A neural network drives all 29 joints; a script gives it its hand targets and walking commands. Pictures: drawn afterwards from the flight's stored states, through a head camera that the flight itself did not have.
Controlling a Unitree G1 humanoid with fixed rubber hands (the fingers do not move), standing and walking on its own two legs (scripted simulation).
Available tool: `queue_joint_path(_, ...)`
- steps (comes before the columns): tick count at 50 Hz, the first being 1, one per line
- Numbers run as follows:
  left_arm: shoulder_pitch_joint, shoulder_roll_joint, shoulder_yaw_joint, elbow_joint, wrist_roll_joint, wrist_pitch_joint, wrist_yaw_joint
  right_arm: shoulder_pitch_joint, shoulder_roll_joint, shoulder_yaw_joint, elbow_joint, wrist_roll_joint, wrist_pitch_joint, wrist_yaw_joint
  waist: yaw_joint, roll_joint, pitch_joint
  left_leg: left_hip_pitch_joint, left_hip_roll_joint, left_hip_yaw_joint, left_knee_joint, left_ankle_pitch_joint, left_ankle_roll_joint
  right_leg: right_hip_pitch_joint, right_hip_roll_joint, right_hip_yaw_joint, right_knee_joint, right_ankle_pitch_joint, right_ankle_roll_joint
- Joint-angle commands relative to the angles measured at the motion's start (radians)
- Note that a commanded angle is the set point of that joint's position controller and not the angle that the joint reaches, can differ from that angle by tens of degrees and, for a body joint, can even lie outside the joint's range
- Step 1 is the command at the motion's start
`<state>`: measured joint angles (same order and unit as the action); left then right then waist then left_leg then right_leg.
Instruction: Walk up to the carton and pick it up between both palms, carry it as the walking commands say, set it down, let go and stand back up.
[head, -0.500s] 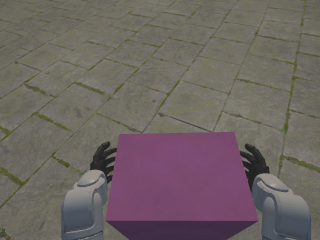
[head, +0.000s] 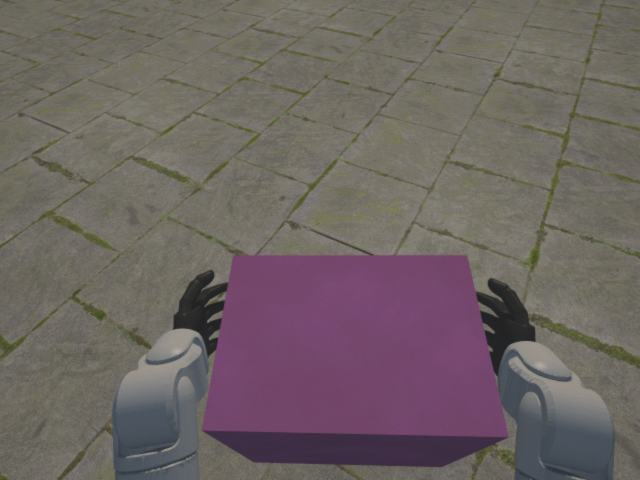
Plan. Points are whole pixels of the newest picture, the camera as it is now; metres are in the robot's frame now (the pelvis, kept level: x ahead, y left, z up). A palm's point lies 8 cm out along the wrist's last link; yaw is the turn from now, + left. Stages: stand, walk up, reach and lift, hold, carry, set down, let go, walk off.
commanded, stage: carry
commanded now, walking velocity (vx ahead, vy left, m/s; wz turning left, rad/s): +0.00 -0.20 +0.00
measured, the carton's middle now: (347, 371) +0.26 +0.00 +0.01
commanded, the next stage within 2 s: none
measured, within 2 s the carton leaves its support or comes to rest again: neither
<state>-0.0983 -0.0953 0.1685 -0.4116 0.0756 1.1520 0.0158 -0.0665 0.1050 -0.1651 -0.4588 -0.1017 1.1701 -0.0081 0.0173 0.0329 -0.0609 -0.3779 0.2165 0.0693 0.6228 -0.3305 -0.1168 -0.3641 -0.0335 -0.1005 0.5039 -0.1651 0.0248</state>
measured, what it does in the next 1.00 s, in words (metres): steps to the right: left foot, then right foot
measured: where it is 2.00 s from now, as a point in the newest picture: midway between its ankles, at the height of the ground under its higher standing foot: outside the picture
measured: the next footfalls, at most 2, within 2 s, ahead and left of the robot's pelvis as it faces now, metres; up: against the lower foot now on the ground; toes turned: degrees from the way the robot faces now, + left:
left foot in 0.28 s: -0.01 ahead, +0.03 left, +0.00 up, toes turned +10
right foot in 0.58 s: +0.02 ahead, -0.30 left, +0.00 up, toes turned -6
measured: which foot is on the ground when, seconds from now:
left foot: up 0.00-0.26, down 0.28-0.58, up 0.60-0.84, down 0.86-1.00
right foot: down 0.00-0.28, up 0.30-0.56, down 0.58-0.88, up 0.90-1.00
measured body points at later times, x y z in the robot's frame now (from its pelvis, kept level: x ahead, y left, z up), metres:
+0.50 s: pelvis -0.04 -0.12 +0.01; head -0.03 -0.11 +0.46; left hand +0.22 +0.07 +0.08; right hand +0.23 -0.28 +0.09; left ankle -0.05 +0.02 -0.73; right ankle -0.03 -0.27 -0.69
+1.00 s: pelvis -0.09 -0.26 +0.01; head -0.08 -0.24 +0.46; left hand +0.16 -0.07 +0.06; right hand +0.18 -0.41 +0.07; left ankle -0.10 -0.14 -0.73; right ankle -0.07 -0.37 -0.68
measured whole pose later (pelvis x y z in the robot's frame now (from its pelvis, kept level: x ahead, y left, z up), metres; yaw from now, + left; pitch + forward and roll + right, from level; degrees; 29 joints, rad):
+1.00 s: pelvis -0.09 -0.26 +0.01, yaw +1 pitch +3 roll -1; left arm -0.05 -0.10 0.18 -0.41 0.09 1.18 0.02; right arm -0.05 0.13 -0.17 -0.39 -0.09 1.16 -0.01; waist 0.02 -0.03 -0.06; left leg -0.31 0.10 0.13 0.56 -0.29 0.00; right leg -0.53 0.00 -0.08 0.93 -0.39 0.02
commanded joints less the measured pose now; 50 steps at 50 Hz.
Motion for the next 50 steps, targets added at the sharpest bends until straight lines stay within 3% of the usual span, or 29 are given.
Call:
queue_joint_path(1, -0.339, -0.753, -0.764, -0.054, -0.343, 0.029, -0.207, -0.437, 0.7, 0.768, -0.059, 0.377, 0.017, 0.208, -0.001, -0.346, -0.27, -0.141, -0.117, 0.021, 0.387, -0.385, 0.01, 0.255, -0.314, 0.285, -0.121, 0.504, -0.202)
queue_joint_path(3, -0.387, -0.778, -0.765, -0.099, -0.34, 0.018, -0.204, -0.501, 0.759, 0.803, -0.069, 0.422, 0.004, 0.218, 0.002, -0.216, -0.262, -0.153, -0.123, -0.009, 0.501, -0.297, 0.034, 0.232, -0.242, 0.158, -0.103, 0.432, -0.205)
queue_joint_path(4, -0.396, -0.787, -0.764, -0.11, -0.338, 0.012, -0.201, -0.524, 0.769, 0.815, -0.091, 0.437, 0.0, 0.219, 0.002, -0.195, -0.261, -0.159, -0.118, -0.002, 0.493, -0.23, 0.042, 0.221, -0.217, 0.132, -0.106, 0.325, -0.196)
queue_joint_path(11, -0.342, -0.76, -0.771, -0.103, -0.334, 0.023, -0.194, -0.471, 0.729, 0.786, -0.077, 0.426, 0.012, 0.201, 0.003, -0.192, -0.295, -0.01, -0.158, 0.056, 0.103, -0.16, 0.091, 0.211, -0.205, 0.211, -0.119, 0.172, -0.23)
queue_joint_path(13, -0.336, -0.749, -0.784, -0.092, -0.336, 0.029, -0.195, -0.439, 0.73, 0.764, -0.041, 0.412, 0.016, 0.203, -0.011, -0.142, -0.305, 0.143, -0.144, 0.073, -0.166, 0.046, 0.096, 0.152, -0.171, 0.172, -0.087, 0.12, -0.179)
queue_joint_path(14, -0.348, -0.748, -0.79, -0.087, -0.338, 0.03, -0.195, -0.44, 0.734, 0.756, -0.027, 0.408, 0.017, 0.206, -0.015, -0.094, -0.284, 0.25, -0.046, -0.045, -0.259, 0.083, 0.12, 0.026, -0.134, 0.151, -0.017, 0.073, -0.124)
queue_joint_path(15, -0.383, -0.763, -0.812, -0.111, -0.352, 0.036, -0.199, -0.39, 0.729, 0.734, 0.008, 0.377, 0.007, 0.205, -0.032, 0.189, -0.245, 0.311, 0.23, -0.383, -0.338, 0.1, 0.216, -0.204, -0.028, 0.04, 0.163, -0.101, -0.048)
queue_joint_path(16, -0.464, -0.775, -0.823, -0.146, -0.364, 0.035, -0.203, -0.414, 0.738, 0.734, -0.011, 0.378, 0.001, 0.204, -0.039, 0.293, -0.189, 0.261, 0.367, -0.469, -0.378, 0.289, 0.314, -0.286, -0.008, 0.055, 0.364, -0.325, -0.015)
queue_joint_path(17, -0.487, -0.783, -0.827, -0.119, -0.367, 0.032, -0.208, -0.422, 0.746, 0.732, -0.02, 0.374, 0.001, 0.204, -0.04, 0.171, -0.17, 0.244, 0.322, -0.399, -0.331, 0.38, 0.329, -0.285, -0.019, 0.138, 0.519, -0.308, -0.01)
queue_joint_path(18, -0.481, -0.798, -0.831, -0.078, -0.369, 0.028, -0.215, -0.433, 0.745, 0.728, -0.024, 0.359, -0.003, 0.206, -0.037, 0.086, -0.167, 0.233, 0.264, -0.301, -0.31, 0.38, 0.299, -0.274, -0.036, 0.159, 0.573, -0.267, -0.001)
queue_joint_path(19, -0.476, -0.805, -0.835, -0.082, -0.373, 0.023, -0.215, -0.455, 0.746, 0.732, -0.045, 0.366, -0.008, 0.208, -0.03, 0.079, -0.164, 0.241, 0.209, -0.205, -0.3, 0.39, 0.254, -0.277, -0.044, 0.138, 0.533, -0.238, 0.007)
queue_joint_path(21, -0.472, -0.8, -0.839, -0.109, -0.386, 0.019, -0.21, -0.465, 0.746, 0.731, -0.076, 0.374, -0.011, 0.202, -0.022, 0.141, -0.185, 0.25, 0.121, -0.071, -0.234, 0.556, 0.193, -0.2, -0.021, 0.06, 0.398, -0.231, 0.021)
queue_joint_path(25, -0.407, -0.764, -0.813, -0.097, -0.374, 0.029, -0.199, -0.396, 0.706, 0.724, -0.063, 0.357, 0.005, 0.196, -0.034, 0.23, -0.24, 0.285, 0.118, -0.065, -0.189, 0.684, 0.175, -0.081, 0.022, -0.024, 0.144, -0.237, 0.026)
queue_joint_path(27, -0.361, -0.757, -0.793, -0.062, -0.362, 0.035, -0.201, -0.388, 0.695, 0.73, -0.061, 0.348, 0.009, 0.196, -0.018, 0.217, -0.264, 0.253, 0.081, -0.024, -0.124, 0.608, 0.127, 0.053, 0.038, -0.069, -0.082, -0.113, 0.011)
queue_joint_path(28, -0.351, -0.753, -0.783, -0.055, -0.359, 0.035, -0.202, -0.386, 0.688, 0.733, -0.066, 0.344, 0.01, 0.197, -0.018, 0.166, -0.281, 0.182, 0.056, 0.0, -0.074, 0.525, 0.091, 0.17, 0.007, -0.048, -0.147, -0.064, 0.001)
queue_joint_path(29, -0.345, -0.748, -0.771, -0.057, -0.357, 0.034, -0.205, -0.397, 0.68, 0.736, -0.077, 0.343, 0.01, 0.196, -0.015, 0.041, -0.295, 0.068, 0.033, 0.018, 0.026, 0.282, 0.051, 0.277, -0.104, 0.059, -0.179, 0.078, -0.013)
queue_joint_path(30, -0.324, -0.732, -0.748, -0.031, -0.338, 0.032, -0.207, -0.4, 0.672, 0.744, -0.071, 0.346, 0.017, 0.201, -0.006, -0.291, -0.276, -0.15, -0.092, 0.102, 0.175, -0.173, -0.008, 0.337, -0.319, 0.304, -0.167, 0.418, -0.108)
queue_joint_path(31, -0.348, -0.752, -0.762, -0.053, -0.344, 0.027, -0.207, -0.437, 0.695, 0.757, -0.058, 0.37, 0.017, 0.208, -0.002, -0.353, -0.279, -0.141, -0.113, 0.039, 0.36, -0.378, 0.006, 0.267, -0.317, 0.279, -0.109, 0.55, -0.196)
queue_joint_path(33, -0.387, -0.774, -0.762, -0.094, -0.338, 0.018, -0.203, -0.495, 0.754, 0.793, -0.062, 0.416, 0.005, 0.219, 0.001, -0.228, -0.269, -0.145, -0.12, 0.002, 0.47, -0.311, 0.031, 0.241, -0.246, 0.155, -0.088, 0.479, -0.204)
queue_joint_path(34, -0.397, -0.787, -0.761, -0.106, -0.337, 0.013, -0.2, -0.52, 0.766, 0.804, -0.082, 0.432, 0.002, 0.219, 0.001, -0.204, -0.263, -0.151, -0.115, 0.01, 0.463, -0.246, 0.04, 0.225, -0.22, 0.126, -0.092, 0.37, -0.194)
queue_joint_path(40, -0.362, -0.769, -0.76, -0.103, -0.328, 0.019, -0.192, -0.498, 0.736, 0.792, -0.085, 0.432, 0.013, 0.206, 0.002, -0.2, -0.292, -0.032, -0.149, 0.055, 0.146, -0.167, 0.084, 0.209, -0.211, 0.196, -0.103, 0.202, -0.226)
queue_joint_path(42, -0.352, -0.757, -0.773, -0.095, -0.329, 0.025, -0.192, -0.459, 0.734, 0.77, -0.052, 0.418, 0.017, 0.206, -0.01, -0.156, -0.305, 0.092, -0.156, 0.082, -0.097, -0.008, 0.091, 0.175, -0.182, 0.171, -0.073, 0.155, -0.19)
queue_joint_path(43, -0.353, -0.753, -0.778, -0.087, -0.33, 0.027, -0.192, -0.455, 0.737, 0.76, -0.036, 0.412, 0.018, 0.209, -0.015, -0.128, -0.3, 0.199, -0.092, 0.025, -0.216, 0.094, 0.103, 0.087, -0.156, 0.149, -0.029, 0.119, -0.143)
queue_joint_path(44, -0.369, -0.763, -0.791, -0.089, -0.337, 0.032, -0.194, -0.427, 0.734, 0.748, -0.016, 0.393, 0.014, 0.209, -0.028, 0.04, -0.27, 0.306, 0.111, -0.225, -0.303, 0.071, 0.163, -0.113, -0.081, 0.082, 0.113, 0.05, -0.07)
queue_joint_path(45, -0.444, -0.773, -0.813, -0.137, -0.354, 0.034, -0.199, -0.401, 0.74, 0.731, 0.012, 0.374, 0.004, 0.207, -0.038, 0.3, -0.215, 0.28, 0.32, -0.45, -0.362, 0.248, 0.273, -0.268, 0.001, 0.013, 0.286, -0.302, -0.021)
queue_joint_path(46, -0.485, -0.787, -0.819, -0.133, -0.36, 0.031, -0.203, -0.429, 0.75, 0.738, -0.021, 0.38, 0.002, 0.206, -0.038, 0.222, -0.191, 0.269, 0.341, -0.429, -0.334, 0.389, 0.327, -0.292, -0.024, 0.115, 0.47, -0.33, -0.012)
queue_joint_path(47, -0.48, -0.798, -0.821, -0.088, -0.361, 0.029, -0.21, -0.431, 0.75, 0.73, -0.018, 0.366, 0.0, 0.207, -0.039, 0.117, -0.184, 0.247, 0.29, -0.345, -0.304, 0.412, 0.315, -0.28, -0.034, 0.154, 0.567, -0.296, -0.006)
queue_joint_path(48, -0.473, -0.808, -0.828, -0.079, -0.367, 0.024, -0.213, -0.447, 0.747, 0.731, -0.035, 0.364, -0.005, 0.209, -0.034, 0.075, -0.18, 0.248, 0.237, -0.244, -0.301, 0.373, 0.274, -0.282, -0.052, 0.148, 0.556, -0.259, 0.004)
queue_joint_path(50, -0.472, -0.808, -0.833, -0.102, -0.379, 0.019, -0.212, -0.47, 0.754, 0.734, -0.068, 0.374, -0.01, 0.205, -0.022, 0.122, -0.186, 0.244, 0.137, -0.086, -0.247, 0.484, 0.199, -0.214, -0.039, 0.075, 0.416, -0.228, 0.016)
